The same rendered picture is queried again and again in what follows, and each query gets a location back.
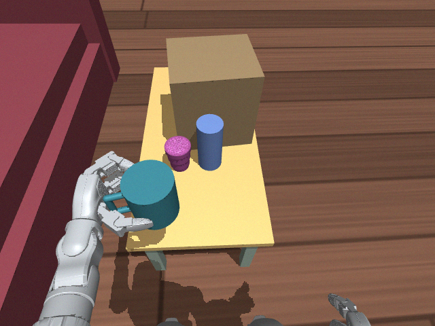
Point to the right robot hand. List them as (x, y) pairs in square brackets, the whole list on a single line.
[(348, 311)]

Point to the sofa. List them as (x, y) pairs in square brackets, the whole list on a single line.
[(57, 69)]

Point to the left robot hand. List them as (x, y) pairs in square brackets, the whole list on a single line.
[(90, 190)]

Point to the left robot arm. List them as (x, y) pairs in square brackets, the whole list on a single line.
[(72, 293)]

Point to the coffee table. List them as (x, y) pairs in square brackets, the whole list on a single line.
[(222, 208)]

